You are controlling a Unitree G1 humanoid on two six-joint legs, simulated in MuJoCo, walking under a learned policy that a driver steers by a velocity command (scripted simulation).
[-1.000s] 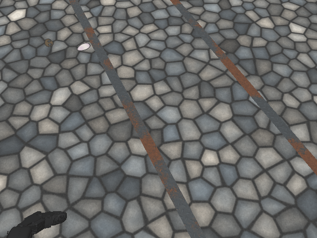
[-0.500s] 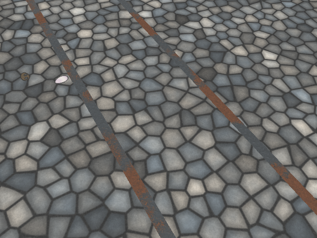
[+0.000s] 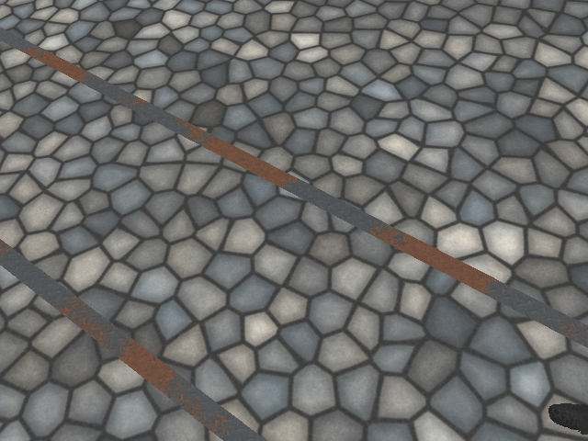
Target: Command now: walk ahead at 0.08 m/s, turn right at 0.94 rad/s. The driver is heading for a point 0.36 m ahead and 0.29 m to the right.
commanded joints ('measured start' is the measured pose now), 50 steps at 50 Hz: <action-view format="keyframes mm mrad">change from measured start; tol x32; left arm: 1 -29 174 49 -82 -6 -6 13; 50 -91 192 46 -119 2 8 -4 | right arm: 1 0 -54 -13 -61 7 -15 8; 50 18 -80 -15 -95 8 -26 26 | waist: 1 -15 -144 -191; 9 -52 -215 -156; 12 18 257 -160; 30 22 98 -157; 32 34 -355 -183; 50 -9 -215 -189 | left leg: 1 -16 -31 -14 -133 46 -9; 11 568 271 -277 -664 302 171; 28 498 341 203 -623 476 233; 34 -212 54 32 302 -305 9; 50 115 -61 -39 -300 21 16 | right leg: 1 164 -193 299 -110 30 -155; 3 97 -177 373 -157 -278 -158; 9 47 -106 438 19 83 -101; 12 -343 78 99 544 -474 53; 16 -393 -77 -11 791 -219 142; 29 -62 -124 -229 182 -79 82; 32 481 -341 257 -14 684 -137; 50 118 -173 422 8 253 -122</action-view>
